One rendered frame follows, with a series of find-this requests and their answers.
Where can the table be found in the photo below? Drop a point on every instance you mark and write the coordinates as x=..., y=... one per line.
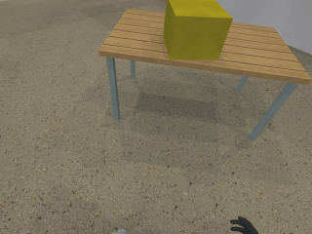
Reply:
x=249, y=50

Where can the right robot hand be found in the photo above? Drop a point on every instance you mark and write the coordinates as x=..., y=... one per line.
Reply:
x=248, y=227

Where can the carton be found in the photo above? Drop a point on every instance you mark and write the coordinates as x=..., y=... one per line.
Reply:
x=195, y=29

